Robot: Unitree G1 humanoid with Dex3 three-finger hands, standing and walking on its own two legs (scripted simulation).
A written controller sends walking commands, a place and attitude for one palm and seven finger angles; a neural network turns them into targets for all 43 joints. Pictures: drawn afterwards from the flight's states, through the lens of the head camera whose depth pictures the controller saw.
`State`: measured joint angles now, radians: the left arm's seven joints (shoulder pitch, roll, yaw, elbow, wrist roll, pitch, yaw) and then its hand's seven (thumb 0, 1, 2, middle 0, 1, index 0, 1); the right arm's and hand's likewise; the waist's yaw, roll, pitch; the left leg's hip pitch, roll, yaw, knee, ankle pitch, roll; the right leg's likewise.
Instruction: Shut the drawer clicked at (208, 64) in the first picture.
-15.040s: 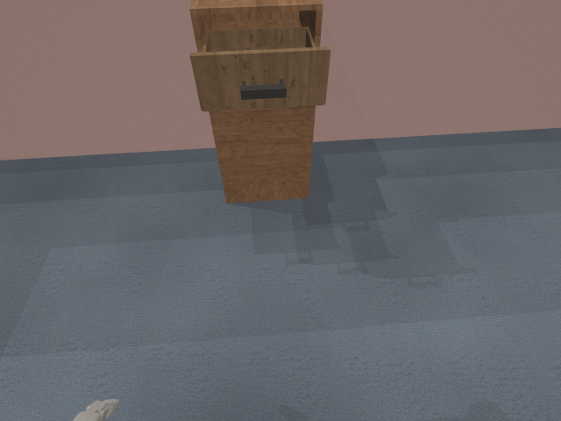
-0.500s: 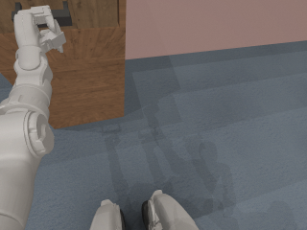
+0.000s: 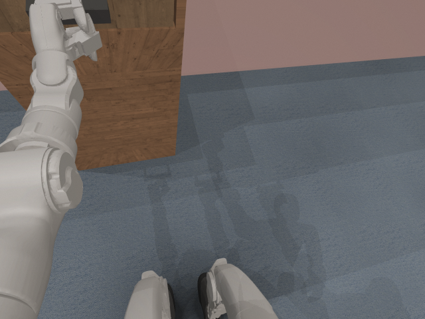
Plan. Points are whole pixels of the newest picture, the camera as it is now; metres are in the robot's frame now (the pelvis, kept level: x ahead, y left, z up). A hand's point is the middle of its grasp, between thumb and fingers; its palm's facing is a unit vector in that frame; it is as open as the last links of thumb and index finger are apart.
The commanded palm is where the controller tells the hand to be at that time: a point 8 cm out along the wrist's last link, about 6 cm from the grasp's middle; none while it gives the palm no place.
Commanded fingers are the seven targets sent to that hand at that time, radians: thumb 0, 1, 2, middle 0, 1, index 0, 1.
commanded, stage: pull the fist back off the drawer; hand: left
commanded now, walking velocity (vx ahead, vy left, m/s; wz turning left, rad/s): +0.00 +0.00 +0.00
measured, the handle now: (70, 2) +0.66 +0.14 +0.10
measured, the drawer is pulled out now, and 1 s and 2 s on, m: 0.00 0.00 0.00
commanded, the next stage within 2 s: draw the hand back to the body in 0.34 s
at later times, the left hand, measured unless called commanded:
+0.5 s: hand (102, 35) +0.58 +0.09 +0.10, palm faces +0.10 -0.99 -0.02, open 3.2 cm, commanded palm +0.53 +0.15 +0.11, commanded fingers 0.00 0.90 0.90 -1.40 -1.60 -1.40 -1.60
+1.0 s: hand (42, 106) +0.41 +0.15 +0.17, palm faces +0.07 -0.99 -0.07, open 3.2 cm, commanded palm +0.37 +0.20 +0.18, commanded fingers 0.00 0.90 0.90 -1.40 -1.60 -1.40 -1.60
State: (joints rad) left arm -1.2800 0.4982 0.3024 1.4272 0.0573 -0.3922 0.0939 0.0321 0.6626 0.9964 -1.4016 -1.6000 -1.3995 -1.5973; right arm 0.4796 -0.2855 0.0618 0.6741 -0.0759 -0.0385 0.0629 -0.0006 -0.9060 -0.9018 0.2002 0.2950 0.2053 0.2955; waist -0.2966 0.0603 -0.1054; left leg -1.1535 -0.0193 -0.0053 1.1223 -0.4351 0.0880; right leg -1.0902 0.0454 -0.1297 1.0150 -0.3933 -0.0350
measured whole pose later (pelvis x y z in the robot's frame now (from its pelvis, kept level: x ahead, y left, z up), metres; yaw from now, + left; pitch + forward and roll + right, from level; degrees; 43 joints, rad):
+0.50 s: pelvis +0.05 -0.02 +0.02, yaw -1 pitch +23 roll -3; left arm -0.99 0.35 0.33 1.20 -0.01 -0.42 0.08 0.01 0.88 0.92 -1.40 -1.60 -1.40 -1.60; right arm 0.45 -0.26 0.02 0.63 -0.05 0.06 0.08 0.00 -0.91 -0.90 0.20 0.29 0.20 0.30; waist -0.20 0.06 -0.13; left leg -0.94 0.00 0.03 1.01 -0.48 0.06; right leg -0.91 0.07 -0.08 0.95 -0.44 -0.06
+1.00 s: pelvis +0.06 -0.03 +0.07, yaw +0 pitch +7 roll -1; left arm -0.18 0.24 0.14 0.32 -0.18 -0.15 -0.07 0.01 0.90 0.90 -1.40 -1.60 -1.40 -1.60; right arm 0.23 -0.28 0.00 0.53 0.06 0.04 -0.01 0.01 -0.91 -0.90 0.20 0.29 0.20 0.29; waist -0.01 0.05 -0.11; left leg -0.45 -0.03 0.01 0.72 -0.40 0.05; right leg -0.44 0.06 -0.05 0.68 -0.38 -0.06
